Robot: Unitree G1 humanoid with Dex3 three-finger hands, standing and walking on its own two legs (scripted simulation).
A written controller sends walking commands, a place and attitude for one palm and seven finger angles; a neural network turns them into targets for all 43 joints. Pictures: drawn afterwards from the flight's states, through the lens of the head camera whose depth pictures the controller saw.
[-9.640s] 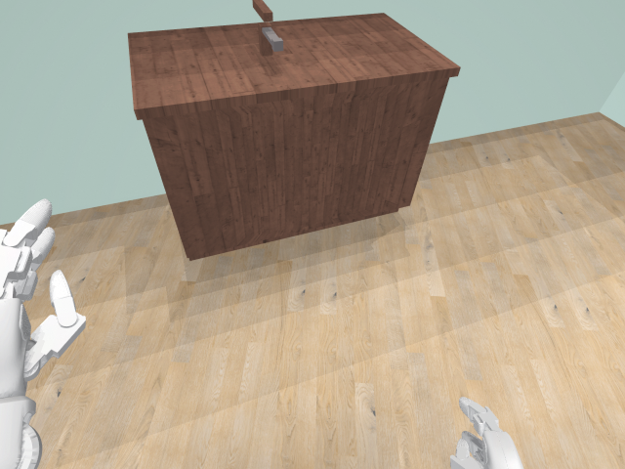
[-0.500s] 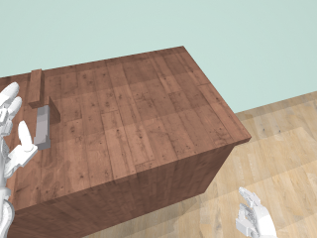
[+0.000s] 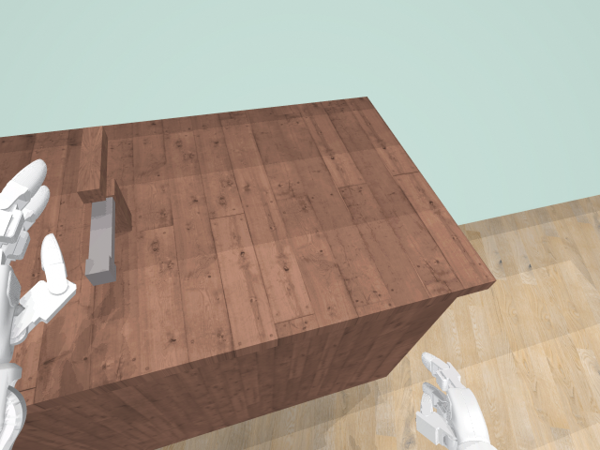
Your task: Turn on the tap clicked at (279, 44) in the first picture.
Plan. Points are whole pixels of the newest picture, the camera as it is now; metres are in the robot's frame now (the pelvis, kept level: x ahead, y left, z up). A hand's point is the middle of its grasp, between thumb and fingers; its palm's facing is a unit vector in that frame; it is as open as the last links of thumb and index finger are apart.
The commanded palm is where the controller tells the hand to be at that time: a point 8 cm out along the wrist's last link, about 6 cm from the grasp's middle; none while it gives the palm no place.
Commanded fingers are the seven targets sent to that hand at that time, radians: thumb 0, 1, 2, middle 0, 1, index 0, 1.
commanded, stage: come to a stop and stand still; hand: left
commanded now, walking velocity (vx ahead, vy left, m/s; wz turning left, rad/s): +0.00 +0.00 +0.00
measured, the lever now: (101, 270) +0.31 +0.29 +0.04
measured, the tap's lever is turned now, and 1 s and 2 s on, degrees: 0 0 0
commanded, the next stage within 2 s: look again from close up in 0.06 s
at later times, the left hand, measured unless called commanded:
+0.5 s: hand (62, 287) +0.22 +0.25 +0.16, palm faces +0.36 -0.85 -0.39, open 7.4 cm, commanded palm +0.16 +0.29 +0.17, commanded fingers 0.00 0.90 0.90 -0.20 -0.30 -0.20 -0.30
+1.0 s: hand (48, 353) +0.17 +0.24 +0.15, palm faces +0.53 -0.78 -0.33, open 7.4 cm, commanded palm +0.13 +0.27 +0.16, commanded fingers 0.00 0.90 0.90 -0.20 -0.30 -0.20 -0.30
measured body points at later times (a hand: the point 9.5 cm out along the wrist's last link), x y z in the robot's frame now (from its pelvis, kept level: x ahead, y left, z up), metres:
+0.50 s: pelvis +0.00 +0.01 +0.00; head +0.04 +0.03 +0.45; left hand +0.20 +0.29 +0.18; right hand +0.18 -0.22 -0.07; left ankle +0.03 +0.09 -0.74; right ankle -0.02 -0.15 -0.74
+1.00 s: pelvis -0.04 -0.05 -0.03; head -0.04 -0.06 +0.42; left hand +0.13 +0.28 +0.17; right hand +0.20 -0.25 -0.09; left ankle +0.03 +0.09 -0.74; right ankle -0.02 -0.14 -0.74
